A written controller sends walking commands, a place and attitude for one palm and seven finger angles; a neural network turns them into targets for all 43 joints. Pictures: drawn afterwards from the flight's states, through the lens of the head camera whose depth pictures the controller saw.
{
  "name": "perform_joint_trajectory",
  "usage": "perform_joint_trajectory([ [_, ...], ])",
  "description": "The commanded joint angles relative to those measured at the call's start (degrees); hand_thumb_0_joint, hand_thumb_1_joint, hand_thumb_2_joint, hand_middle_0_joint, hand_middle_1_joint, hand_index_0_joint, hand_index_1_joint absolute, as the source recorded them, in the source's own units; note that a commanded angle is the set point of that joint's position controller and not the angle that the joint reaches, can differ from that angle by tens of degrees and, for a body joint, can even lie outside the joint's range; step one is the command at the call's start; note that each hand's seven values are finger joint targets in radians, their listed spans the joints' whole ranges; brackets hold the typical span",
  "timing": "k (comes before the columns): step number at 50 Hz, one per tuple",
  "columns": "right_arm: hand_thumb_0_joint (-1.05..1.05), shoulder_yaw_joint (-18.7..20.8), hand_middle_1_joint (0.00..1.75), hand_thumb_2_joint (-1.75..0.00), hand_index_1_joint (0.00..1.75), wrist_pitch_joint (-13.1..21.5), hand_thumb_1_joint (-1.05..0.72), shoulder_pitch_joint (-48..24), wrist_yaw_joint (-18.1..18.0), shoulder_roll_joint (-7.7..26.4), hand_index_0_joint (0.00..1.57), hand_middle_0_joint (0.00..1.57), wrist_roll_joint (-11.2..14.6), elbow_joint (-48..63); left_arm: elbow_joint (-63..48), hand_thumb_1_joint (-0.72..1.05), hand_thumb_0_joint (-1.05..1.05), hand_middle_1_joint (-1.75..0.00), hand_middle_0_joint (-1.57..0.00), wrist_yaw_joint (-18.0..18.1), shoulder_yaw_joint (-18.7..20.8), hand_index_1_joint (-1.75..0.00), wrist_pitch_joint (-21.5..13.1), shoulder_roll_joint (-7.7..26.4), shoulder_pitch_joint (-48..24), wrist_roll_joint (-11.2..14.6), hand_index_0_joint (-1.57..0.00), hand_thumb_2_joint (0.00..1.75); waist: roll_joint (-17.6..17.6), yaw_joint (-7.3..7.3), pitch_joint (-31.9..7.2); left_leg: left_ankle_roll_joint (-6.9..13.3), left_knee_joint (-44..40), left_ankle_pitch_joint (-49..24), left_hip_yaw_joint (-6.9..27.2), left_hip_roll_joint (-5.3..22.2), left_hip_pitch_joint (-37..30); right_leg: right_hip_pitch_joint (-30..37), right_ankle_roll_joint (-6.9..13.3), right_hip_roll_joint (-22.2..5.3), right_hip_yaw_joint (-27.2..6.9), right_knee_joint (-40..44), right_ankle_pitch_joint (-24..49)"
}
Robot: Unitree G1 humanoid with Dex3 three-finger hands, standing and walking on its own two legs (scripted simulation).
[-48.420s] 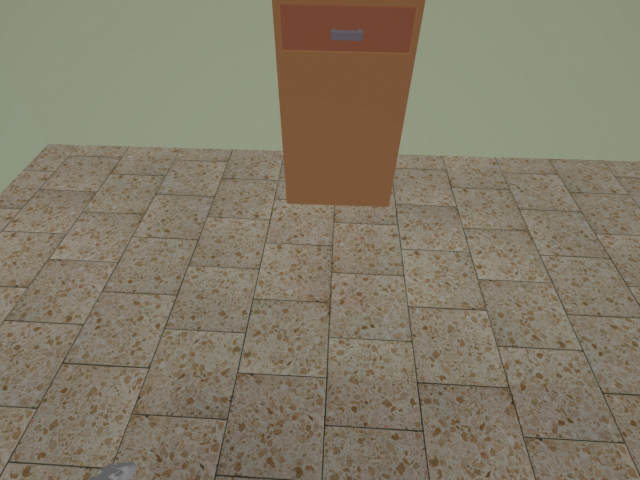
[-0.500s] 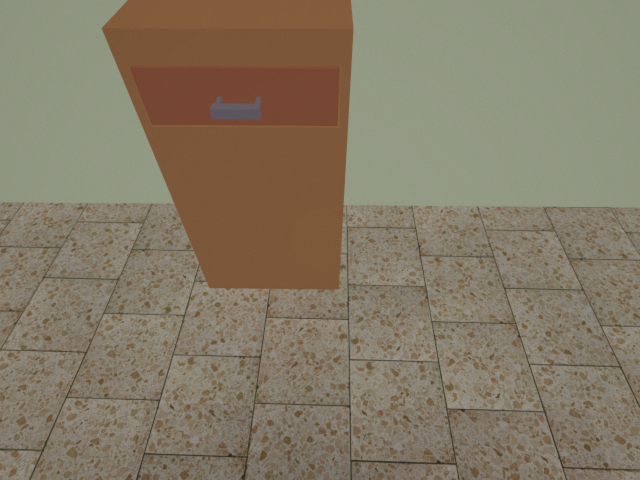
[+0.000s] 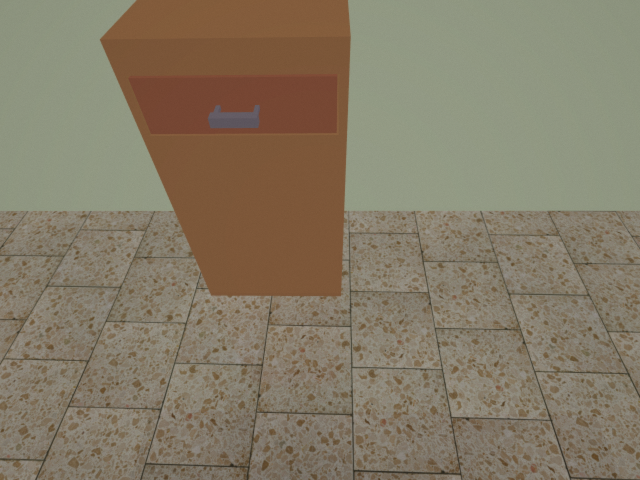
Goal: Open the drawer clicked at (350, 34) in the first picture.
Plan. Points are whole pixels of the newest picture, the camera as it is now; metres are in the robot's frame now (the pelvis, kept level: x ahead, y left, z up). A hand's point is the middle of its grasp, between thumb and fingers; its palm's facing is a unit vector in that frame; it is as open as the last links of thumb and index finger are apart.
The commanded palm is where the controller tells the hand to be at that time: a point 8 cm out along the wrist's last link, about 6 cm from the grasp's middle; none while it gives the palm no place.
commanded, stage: take the last steps up to it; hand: left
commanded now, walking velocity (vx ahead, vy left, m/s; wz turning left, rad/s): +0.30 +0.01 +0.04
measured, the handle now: (235, 114) +0.82 +0.23 +0.01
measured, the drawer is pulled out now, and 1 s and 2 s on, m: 0.00 0.00 0.00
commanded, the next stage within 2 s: come to a stop and stand still in 0.78 s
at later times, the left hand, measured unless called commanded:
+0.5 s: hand out of the picture +0.13 +0.20 -0.18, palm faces +0.03 -0.99 -0.17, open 7.4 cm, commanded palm none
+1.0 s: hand (242, 383) +0.30 +0.16 -0.20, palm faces +0.09 -0.98 -0.17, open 7.3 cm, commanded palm none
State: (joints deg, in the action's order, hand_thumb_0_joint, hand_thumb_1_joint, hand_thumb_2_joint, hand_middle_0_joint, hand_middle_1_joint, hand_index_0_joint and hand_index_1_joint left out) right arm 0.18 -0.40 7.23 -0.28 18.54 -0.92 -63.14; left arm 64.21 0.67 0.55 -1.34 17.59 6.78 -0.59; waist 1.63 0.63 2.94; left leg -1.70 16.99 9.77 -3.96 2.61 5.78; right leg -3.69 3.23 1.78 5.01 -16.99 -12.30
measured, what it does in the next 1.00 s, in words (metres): walks ahead: right foot, then left foot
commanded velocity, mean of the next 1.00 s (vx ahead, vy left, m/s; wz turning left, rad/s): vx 0.17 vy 0.01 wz -0.01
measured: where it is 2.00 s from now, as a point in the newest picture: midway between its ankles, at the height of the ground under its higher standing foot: (340, 468)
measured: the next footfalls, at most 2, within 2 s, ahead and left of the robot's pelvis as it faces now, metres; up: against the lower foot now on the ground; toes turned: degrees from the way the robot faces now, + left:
right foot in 0.64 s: +0.30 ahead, -0.10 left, +0.00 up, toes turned -5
left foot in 0.94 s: +0.32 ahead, +0.12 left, +0.00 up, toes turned +8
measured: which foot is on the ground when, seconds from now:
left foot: down 0.00-0.64, up 0.66-0.92, down 0.94-1.00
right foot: down 0.00-0.30, up 0.32-0.62, down 0.64-1.00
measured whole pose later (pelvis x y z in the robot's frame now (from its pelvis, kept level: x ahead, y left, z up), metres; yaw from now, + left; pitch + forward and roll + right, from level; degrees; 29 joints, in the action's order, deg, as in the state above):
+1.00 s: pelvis +0.29 -0.02 -0.02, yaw +1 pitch +1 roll +0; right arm 1.5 2.5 10.7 -1.5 8.8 -1.6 -58.4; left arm 61.9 0.9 3.0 -0.8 9.5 13.7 -0.8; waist -1.1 -0.7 2.3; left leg -1.1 32.8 17.4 -4.5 4.3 16.0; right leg -13.3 0.7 -1.4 7.1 -31.7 -19.3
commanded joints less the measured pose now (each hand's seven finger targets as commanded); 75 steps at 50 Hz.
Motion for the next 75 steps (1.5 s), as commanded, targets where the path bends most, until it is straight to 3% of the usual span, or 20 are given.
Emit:
perform_joint_trajectory([
  [1, 0.00, 0.07, 0.30, -0.90, 0.30, -0.34, -0.90, 3.76, -0.12, 2.45, 0.20, 0.20, -0.52, 1.16, -1.26, 0.90, 0.00, -0.30, -0.20, 0.59, 0.73, -0.30, 0.28, 5.73, 2.84, 0.10, -0.20, 0.90, -2.58, 0.01, -1.76, 1.52, 1.00, 1.65, 3.58, 3.90, -0.11, -2.94, -1.12, -9.66, -9.01, 3.53, -1.80],
  [6, 0.00, 0.49, 0.30, -0.90, 0.30, -0.08, -0.90, 4.15, 0.42, 0.89, 0.20, 0.20, -1.02, 1.85, -0.79, 0.90, 0.00, -0.30, -0.20, -0.07, 2.48, -0.30, 0.73, 7.69, 7.50, -0.23, -0.20, 0.90, -8.40, -1.77, 4.27, 1.27, 11.87, 11.98, -0.28, 0.80, 12.57, -1.85, 3.63, -14.30, -16.06, 7.67, -19.61],
  [12, 0.00, 1.43, 0.30, -0.90, 0.30, 1.52, -0.90, 10.48, -0.22, -1.45, 0.20, 0.20, -0.38, 2.21, -1.54, 0.90, 0.00, -0.30, -0.20, -0.16, 3.79, -0.30, -0.69, 5.42, 9.19, -0.12, -0.20, 0.90, -4.03, 1.30, 3.22, 1.75, 9.47, 10.71, -0.66, 2.89, 9.00, -1.36, 6.51, -16.28, -12.33, -3.27, 5.82],
  [15, 0.00, 3.37, 0.30, -0.90, 0.30, 2.62, -0.90, 30.64, -1.65, 3.79, 0.20, 0.20, -1.60, -4.30, -6.17, 0.90, 0.00, -0.30, -0.20, -0.65, 2.04, -0.30, -1.22, -1.50, 1.66, 0.39, -0.20, 0.90, 16.78, 7.67, 1.82, 13.48, -2.13, -17.24, 26.61, 20.76, -14.92, -32.34, -1.75, -0.64, 0.12, -41.84, -19.66],
  [19, 0.00, 2.30, 0.30, -0.90, 0.30, 3.56, -0.90, 24.01, -2.33, -1.39, 0.20, 0.20, -1.10, -2.33, -6.27, 0.90, 0.00, -0.30, -0.20, -1.36, 2.84, -0.30, -0.22, -2.83, 0.73, -0.29, -0.20, 0.90, 2.50, 2.59, 7.17, 12.15, -3.62, -15.27, 16.22, 18.08, -5.09, -33.65, -2.33, -7.77, -4.09, -45.36, -11.26],
  [29, 0.00, 2.47, 0.30, -0.90, 0.30, 3.21, -0.90, 22.81, -2.06, -2.46, 0.20, 0.20, -0.79, -3.25, -6.27, 0.90, 0.00, -0.30, -0.20, -2.33, 3.43, -0.30, -0.04, -4.10, 6.01, -0.38, -0.20, 0.90, 5.32, -1.72, 1.39, 7.17, 6.23, -16.61, 1.76, 10.67, 3.85, -8.69, -1.16, -2.29, 5.07, -18.41, 1.37],
  [30, 0.00, 2.54, 0.30, -0.90, 0.30, 3.16, -0.90, 21.74, -1.99, -2.82, 0.20, 0.20, -0.30, -2.98, -3.97, 0.90, 0.00, -0.30, -0.20, -2.12, 4.23, -0.30, -0.47, -2.35, 12.98, -0.55, -0.20, 0.90, 2.73, -4.86, -1.25, 5.68, 15.03, -16.07, -0.43, 8.22, 8.23, 1.57, -0.12, -2.63, 3.20, -16.12, 2.67],
  [32, 0.00, 2.06, 0.30, -0.90, 0.30, 3.54, -0.90, 21.38, -1.32, -8.23, 0.20, 0.20, 1.19, 0.89, -0.97, 0.90, 0.00, -0.30, -0.20, -0.98, 6.87, -0.30, -1.34, 7.72, 25.53, -0.48, -0.20, 0.90, -19.92, -8.29, -10.89, 2.28, 51.15, 24.48, -3.26, -1.94, 25.60, 15.97, 9.82, -28.11, -33.08, 0.06, 0.16],
  [33, 0.00, 2.62, 0.30, -0.90, 0.30, 2.89, -0.90, 18.29, -1.27, -6.30, 0.20, 0.20, 0.76, 1.49, -1.95, 0.90, 0.00, -0.30, -0.20, -0.39, 6.27, -0.30, -0.95, 6.32, 21.39, 0.25, -0.20, 0.90, -11.36, -7.24, -6.43, 2.80, 58.54, 24.72, 3.00, 1.37, 28.35, 9.61, 10.78, -27.89, -33.28, 2.75, -4.77],
  [38, 0.00, 2.35, 0.30, -0.90, 0.30, 0.67, -0.90, 17.16, -0.38, -10.53, 0.20, 0.20, -0.39, 1.97, -6.64, 0.90, 0.00, -0.30, -0.20, 0.86, 4.07, -0.30, -1.41, -1.81, 6.24, -1.09, -0.20, 0.90, -7.45, 1.62, 2.09, 2.24, 41.64, 17.23, 3.69, 6.24, 16.08, -18.88, 7.72, -20.57, -12.26, 4.77, 1.48],
  [44, 0.00, 2.00, 0.30, -0.90, 0.30, 1.93, -0.90, 18.22, -0.02, -10.44, 0.20, 0.20, -0.54, 2.01, -5.52, 0.90, 0.00, -0.30, -0.20, -0.18, 4.47, -0.30, -1.37, -1.57, 7.55, -0.25, -0.20, 0.90, -4.73, 2.01, -2.58, 0.61, 12.76, 2.94, -2.76, 0.88, 1.77, -17.91, 4.54, -12.94, -6.83, -1.65, -5.15],
  [46, 0.00, 2.45, 0.30, -0.90, 0.30, 3.02, -0.90, 18.87, -0.85, -3.90, 0.20, 0.20, -0.86, 2.23, -6.54, 0.90, 0.00, -0.30, -0.20, -0.10, 3.07, -0.30, -0.84, -6.18, 7.93, 0.23, -0.20, 0.90, 11.39, 1.86, -2.51, 4.51, 4.23, -13.57, 11.38, 11.48, -1.18, -20.30, -1.42, -5.85, -1.26, -13.37, -2.14],
  [48, 0.00, 2.08, 0.30, -0.90, 0.30, 2.13, -0.90, 12.08, -1.88, -1.37, 0.20, 0.20, -0.88, 4.43, -5.96, 0.90, 0.00, -0.30, -0.20, 0.55, 2.04, -0.30, -0.61, -6.05, 8.44, 0.17, -0.20, 0.90, 6.05, -0.23, -2.23, 8.98, 4.95, -30.05, 10.72, 15.57, 6.62, -9.84, -3.63, -4.98, -1.20, -13.45, -8.45],
  [53, 0.00, 3.40, 0.30, -0.90, 0.30, 0.39, -0.90, 10.41, -3.03, -0.51, 0.20, 0.20, 0.53, 6.21, -5.83, 0.90, 0.00, -0.30, -0.20, 1.35, 3.71, -0.30, 0.15, 0.76, 10.53, -0.10, -0.20, 0.90, 3.16, 0.77, -7.22, 2.74, 14.87, -51.73, 0.77, 7.86, -4.61, -8.64, -2.85, -8.67, -1.24, -16.09, 35.91],
  [57, 0.00, 5.23, 0.30, -0.90, 0.30, -0.96, -0.90, 9.51, -3.08, 3.68, 0.20, 0.20, -0.18, 7.01, -9.61, 0.90, 0.00, -0.30, -0.20, 0.98, 4.30, -0.30, 1.90, -0.29, 7.20, -0.29, -0.20, 0.90, 8.73, 1.58, -7.07, 9.33, 9.47, -55.40, 8.18, 15.77, -7.81, -16.77, -3.18, -4.09, -1.49, -25.64, -5.94],
  [62, 0.00, 5.35, 0.30, -0.90, 0.30, -1.46, -0.90, 2.67, -3.03, 4.03, 0.20, 0.20, -0.93, 8.92, -10.03, 0.90, 0.00, -0.30, -0.20, 0.56, 4.52, -0.30, 2.50, -2.16, 10.07, -0.55, -0.20, 0.90, 5.97, -1.94, -4.69, 7.92, 10.28, -40.42, 5.93, 14.51, -2.91, -14.15, -2.76, -2.83, -2.52, -17.86, -7.77],
  [64, 0.00, 5.30, 0.30, -0.90, 0.30, -1.64, -0.90, 3.29, -2.46, 1.49, 0.20, 0.20, 0.17, 9.81, -9.13, 0.90, 0.00, -0.30, -0.20, 0.84, 5.70, -0.30, 1.15, 3.92, 14.10, -1.21, -0.20, 0.90, -7.55, -3.27, -9.71, 1.20, 23.39, -20.26, -0.48, 4.90, 5.81, -0.49, -1.81, -9.68, -9.92, -6.32, 35.47],
  [65, 0.00, 4.64, 0.30, -0.90, 0.30, -1.67, -0.90, 1.82, -1.94, -1.93, 0.20, 0.20, 0.61, 11.56, -8.67, 0.90, 0.00, -0.30, -0.20, 1.29, 6.76, -0.30, 1.01, 8.94, 15.21, -1.33, -0.20, 0.90, -18.16, -4.77, -9.63, -0.92, 35.62, 23.36, -1.38, -4.14, 18.08, 6.79, 3.91, -22.80, -23.11, -8.06, 67.92],
  [67, 0.00, 4.59, 0.30, -0.90, 0.30, -2.90, -0.90, 0.18, -1.90, -1.99, 0.20, 0.20, 0.71, 10.35, -8.85, 0.90, 0.00, -0.30, -0.20, 1.80, 5.56, -0.30, 1.32, 6.36, 12.73, -0.78, -0.20, 0.90, -12.85, -3.87, -6.01, 0.30, 48.44, 25.48, 8.56, -2.92, 20.59, 0.69, 7.87, -23.92, -19.91, -7.57, 59.80],
  [75, 0.00, 3.56, 0.30, -0.90, 0.30, -3.50, -0.90, -1.71, -0.03, -1.58, 0.20, 0.20, 0.42, 9.03, -9.20, 0.90, 0.00, -0.30, -0.20, 2.61, 5.07, -0.30, 1.01, 5.07, 12.62, -0.24, -0.20, 0.90, -8.09, -4.20, -7.24, -1.92, 39.13, 13.62, 5.97, -2.15, 23.15, 9.11, 5.07, -19.25, -15.27, -5.48, 47.50],
])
